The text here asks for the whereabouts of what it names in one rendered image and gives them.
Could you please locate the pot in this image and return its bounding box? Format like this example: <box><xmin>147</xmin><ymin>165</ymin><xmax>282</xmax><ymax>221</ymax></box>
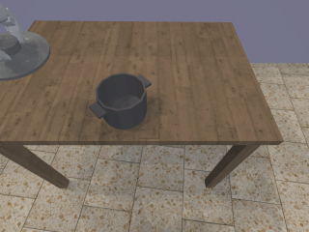
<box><xmin>89</xmin><ymin>72</ymin><xmax>152</xmax><ymax>130</ymax></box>

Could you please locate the robot left hand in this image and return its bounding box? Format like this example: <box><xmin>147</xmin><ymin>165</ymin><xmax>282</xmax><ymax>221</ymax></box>
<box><xmin>0</xmin><ymin>4</ymin><xmax>25</xmax><ymax>62</ymax></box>

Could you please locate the lid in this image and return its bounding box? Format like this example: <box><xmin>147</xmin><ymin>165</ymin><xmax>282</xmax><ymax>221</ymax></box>
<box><xmin>0</xmin><ymin>31</ymin><xmax>51</xmax><ymax>81</ymax></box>

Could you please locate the table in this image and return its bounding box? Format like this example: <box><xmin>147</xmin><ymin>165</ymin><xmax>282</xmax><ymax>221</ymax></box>
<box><xmin>0</xmin><ymin>20</ymin><xmax>284</xmax><ymax>189</ymax></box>

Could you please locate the knob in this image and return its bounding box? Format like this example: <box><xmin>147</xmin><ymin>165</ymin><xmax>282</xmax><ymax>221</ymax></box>
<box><xmin>0</xmin><ymin>34</ymin><xmax>22</xmax><ymax>56</ymax></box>

